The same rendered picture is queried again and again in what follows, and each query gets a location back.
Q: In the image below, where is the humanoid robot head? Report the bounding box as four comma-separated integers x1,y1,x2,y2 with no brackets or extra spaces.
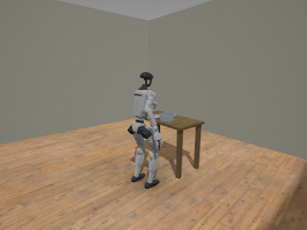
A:
138,72,154,90

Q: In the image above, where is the pot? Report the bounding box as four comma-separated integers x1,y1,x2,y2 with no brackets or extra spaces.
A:
157,112,177,122

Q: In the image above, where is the robot right forearm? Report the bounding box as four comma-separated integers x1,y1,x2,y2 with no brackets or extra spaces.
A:
147,108,158,133

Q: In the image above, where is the right robot upper arm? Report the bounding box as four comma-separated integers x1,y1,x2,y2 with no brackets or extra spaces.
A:
143,90,156,115

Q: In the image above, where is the right robot hand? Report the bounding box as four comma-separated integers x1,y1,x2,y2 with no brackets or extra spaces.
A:
153,132,163,149

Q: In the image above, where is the table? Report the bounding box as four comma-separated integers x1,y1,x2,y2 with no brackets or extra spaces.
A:
135,110,204,179

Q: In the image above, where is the left robot hand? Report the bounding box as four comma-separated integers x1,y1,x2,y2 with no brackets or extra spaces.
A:
151,102,159,110

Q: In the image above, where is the left robot foot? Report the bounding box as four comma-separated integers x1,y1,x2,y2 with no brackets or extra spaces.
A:
131,173,145,182

